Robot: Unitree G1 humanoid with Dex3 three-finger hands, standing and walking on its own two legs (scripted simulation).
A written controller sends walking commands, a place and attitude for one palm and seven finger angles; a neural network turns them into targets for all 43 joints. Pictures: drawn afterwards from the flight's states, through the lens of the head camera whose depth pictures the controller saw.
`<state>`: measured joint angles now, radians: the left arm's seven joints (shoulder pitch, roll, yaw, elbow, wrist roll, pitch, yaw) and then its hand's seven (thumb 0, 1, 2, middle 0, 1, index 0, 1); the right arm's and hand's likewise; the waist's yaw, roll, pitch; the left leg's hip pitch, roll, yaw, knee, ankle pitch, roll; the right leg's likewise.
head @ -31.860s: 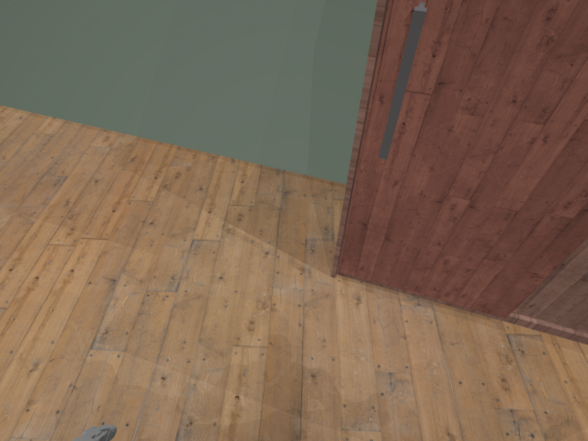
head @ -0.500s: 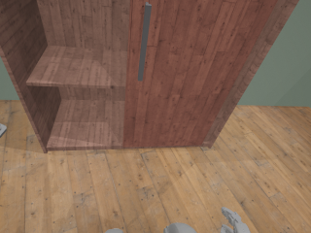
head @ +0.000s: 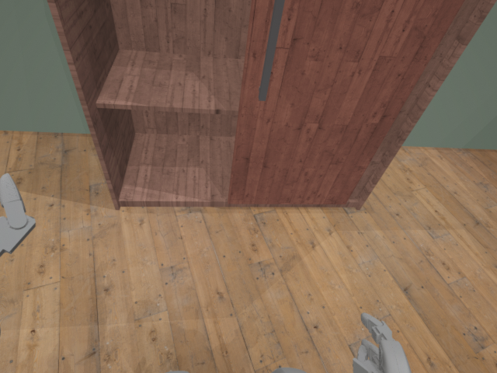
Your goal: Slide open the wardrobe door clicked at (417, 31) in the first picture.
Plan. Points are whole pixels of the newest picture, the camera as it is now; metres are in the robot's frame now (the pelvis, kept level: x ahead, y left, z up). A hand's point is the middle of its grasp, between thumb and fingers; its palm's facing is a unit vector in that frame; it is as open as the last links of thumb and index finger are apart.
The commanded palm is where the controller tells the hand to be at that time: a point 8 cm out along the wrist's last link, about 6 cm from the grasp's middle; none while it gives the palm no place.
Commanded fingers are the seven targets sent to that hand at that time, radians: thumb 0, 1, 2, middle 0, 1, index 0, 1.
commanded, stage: stop stepping back and stand still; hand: left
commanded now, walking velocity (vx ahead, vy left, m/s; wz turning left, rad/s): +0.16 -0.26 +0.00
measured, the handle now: (269, 46) +0.97 -0.01 +0.10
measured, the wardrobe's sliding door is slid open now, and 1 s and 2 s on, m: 0.52 0.52 0.52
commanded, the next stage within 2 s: let the arm hang, fingers relaxed in 0.36 s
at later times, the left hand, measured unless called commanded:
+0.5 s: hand (79, 215) +0.25 +0.24 +0.17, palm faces +0.39 -0.81 -0.44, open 7.4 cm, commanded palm none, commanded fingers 0.00 0.90 0.90 -0.20 -0.30 -0.20 -0.30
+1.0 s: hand out of the picture +0.05 +0.18 -0.15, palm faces +0.02 -0.97 -0.24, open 7.2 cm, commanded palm none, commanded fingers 0.00 0.90 0.90 -0.20 -0.30 -0.20 -0.30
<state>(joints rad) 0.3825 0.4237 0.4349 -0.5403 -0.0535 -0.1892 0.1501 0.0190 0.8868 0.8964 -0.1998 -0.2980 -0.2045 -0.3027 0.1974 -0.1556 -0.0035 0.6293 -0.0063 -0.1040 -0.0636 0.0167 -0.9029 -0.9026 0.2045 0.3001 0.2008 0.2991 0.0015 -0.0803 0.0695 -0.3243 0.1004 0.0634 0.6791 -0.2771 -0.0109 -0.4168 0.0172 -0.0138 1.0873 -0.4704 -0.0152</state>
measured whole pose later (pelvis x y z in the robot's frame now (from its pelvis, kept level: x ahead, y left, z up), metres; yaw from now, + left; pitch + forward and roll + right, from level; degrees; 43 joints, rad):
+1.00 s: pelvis +0.05 -0.02 +0.02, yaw +2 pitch +0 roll -1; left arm 0.24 0.22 0.00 1.07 0.01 0.02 0.02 -0.01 0.95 0.89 -0.20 -0.30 -0.20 -0.30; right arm 0.24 -0.18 0.00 1.06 -0.01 0.03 -0.02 0.01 -0.91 -0.90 0.20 0.30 0.20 0.30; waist -0.01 0.01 0.08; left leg -0.26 0.03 0.02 0.48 -0.22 0.00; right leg -0.15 -0.01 -0.03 0.44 -0.29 0.01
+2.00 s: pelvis +0.05 +0.02 +0.02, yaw +0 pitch -1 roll +0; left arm 0.23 0.19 0.00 1.15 0.01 -0.01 0.02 0.01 0.90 0.90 -0.20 -0.30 -0.20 -0.30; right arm 0.21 -0.18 0.00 1.13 -0.01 -0.01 -0.02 0.01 -0.91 -0.90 0.20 0.30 0.20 0.30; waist -0.01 -0.02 0.06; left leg -0.19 -0.03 0.07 0.39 -0.19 0.05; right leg -0.10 -0.07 0.02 0.37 -0.25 0.06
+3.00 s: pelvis +0.05 -0.01 +0.03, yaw +1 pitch -1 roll +0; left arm 0.10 0.34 0.00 1.13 0.01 -0.02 0.00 0.01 0.90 0.89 -0.20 -0.30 -0.20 -0.30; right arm 0.08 -0.34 0.00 1.13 -0.01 -0.01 0.00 0.01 -0.90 -0.90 0.21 0.30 0.20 0.30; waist -0.01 0.00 0.05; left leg -0.15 -0.01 0.05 0.30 -0.14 0.02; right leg -0.06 -0.04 0.00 0.29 -0.21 0.03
